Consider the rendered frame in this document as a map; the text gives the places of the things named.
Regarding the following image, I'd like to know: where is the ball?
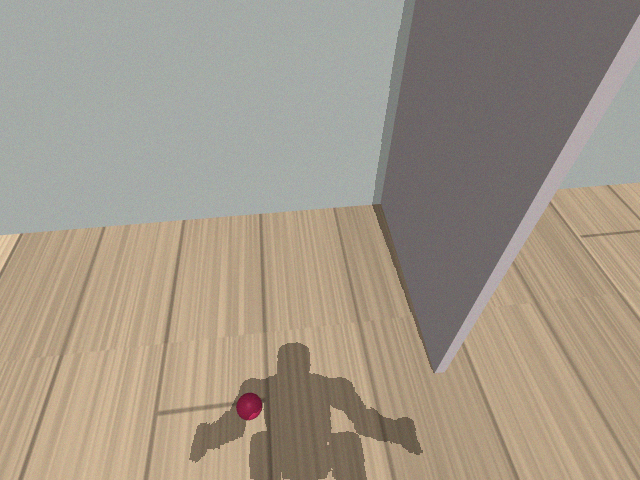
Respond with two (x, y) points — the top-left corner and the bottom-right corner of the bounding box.
(236, 393), (262, 420)

